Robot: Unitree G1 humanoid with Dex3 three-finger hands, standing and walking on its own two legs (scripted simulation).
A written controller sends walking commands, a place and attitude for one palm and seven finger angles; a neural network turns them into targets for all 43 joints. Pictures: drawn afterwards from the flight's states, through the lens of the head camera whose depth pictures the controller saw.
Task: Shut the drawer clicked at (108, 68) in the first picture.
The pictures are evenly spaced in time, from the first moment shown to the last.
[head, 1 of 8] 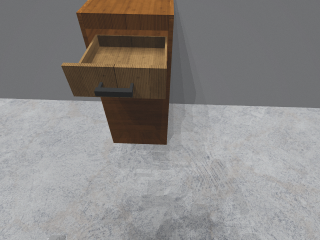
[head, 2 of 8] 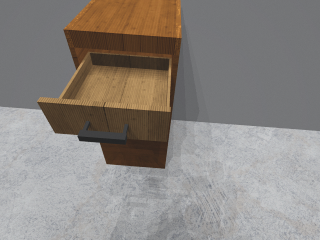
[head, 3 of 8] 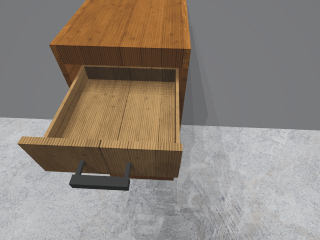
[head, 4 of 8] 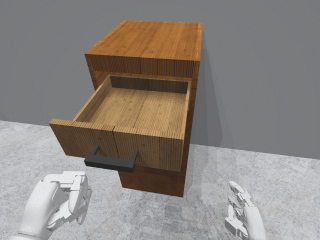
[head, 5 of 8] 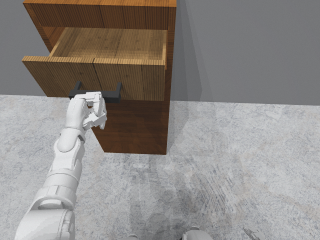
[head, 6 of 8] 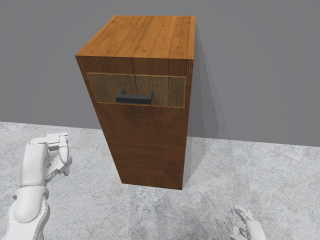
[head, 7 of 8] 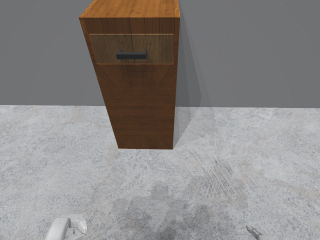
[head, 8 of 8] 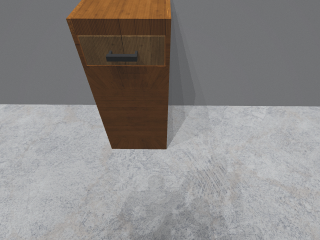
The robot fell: no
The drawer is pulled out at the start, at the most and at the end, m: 0.30 0.30 0.00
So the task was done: yes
